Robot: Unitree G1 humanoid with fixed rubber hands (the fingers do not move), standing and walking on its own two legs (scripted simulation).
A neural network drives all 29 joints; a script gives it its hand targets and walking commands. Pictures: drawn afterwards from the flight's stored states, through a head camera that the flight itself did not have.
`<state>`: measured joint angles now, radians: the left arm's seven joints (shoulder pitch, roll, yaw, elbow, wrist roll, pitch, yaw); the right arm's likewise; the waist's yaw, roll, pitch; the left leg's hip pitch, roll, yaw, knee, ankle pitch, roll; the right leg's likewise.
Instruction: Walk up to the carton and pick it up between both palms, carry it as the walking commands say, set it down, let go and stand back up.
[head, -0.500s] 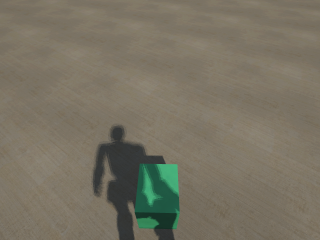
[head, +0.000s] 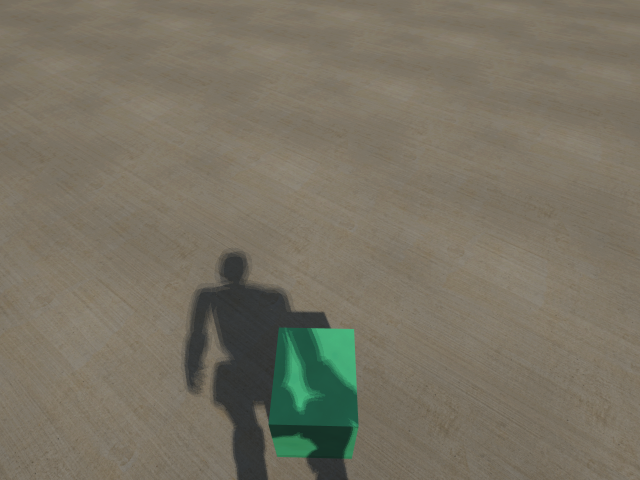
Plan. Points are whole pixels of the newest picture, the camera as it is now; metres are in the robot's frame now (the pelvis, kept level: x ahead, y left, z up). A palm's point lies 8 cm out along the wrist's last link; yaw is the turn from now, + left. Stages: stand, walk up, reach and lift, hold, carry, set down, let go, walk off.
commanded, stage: walk up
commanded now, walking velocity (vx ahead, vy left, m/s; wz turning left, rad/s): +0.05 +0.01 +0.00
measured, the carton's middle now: (315, 393) +0.50 +0.01 -0.64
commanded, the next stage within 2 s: none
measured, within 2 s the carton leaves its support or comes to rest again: neither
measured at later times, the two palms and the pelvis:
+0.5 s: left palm out of the picture +0.07 +0.24 -0.12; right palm out of the picture +0.04 -0.24 -0.13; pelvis +0.00 +0.00 +0.00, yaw +0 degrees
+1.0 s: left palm out of the picture +0.07 +0.24 -0.12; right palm out of the picture +0.03 -0.24 -0.13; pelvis -0.01 +0.00 +0.00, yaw +0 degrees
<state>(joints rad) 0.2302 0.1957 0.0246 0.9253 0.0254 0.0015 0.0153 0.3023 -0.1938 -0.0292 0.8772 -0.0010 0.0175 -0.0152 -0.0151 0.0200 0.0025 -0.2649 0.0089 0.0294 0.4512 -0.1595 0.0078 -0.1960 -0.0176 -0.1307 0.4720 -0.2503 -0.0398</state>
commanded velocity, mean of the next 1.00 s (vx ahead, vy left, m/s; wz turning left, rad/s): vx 0.04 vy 0.01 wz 0.00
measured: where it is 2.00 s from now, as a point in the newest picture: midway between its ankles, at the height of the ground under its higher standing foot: outside the picture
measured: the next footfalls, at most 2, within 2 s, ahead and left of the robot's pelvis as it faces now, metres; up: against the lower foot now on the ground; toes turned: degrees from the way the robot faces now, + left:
right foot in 1.80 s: +0.08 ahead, -0.09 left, +0.00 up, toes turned -8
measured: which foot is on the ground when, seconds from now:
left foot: down 0.00-1.00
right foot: down 0.00-1.00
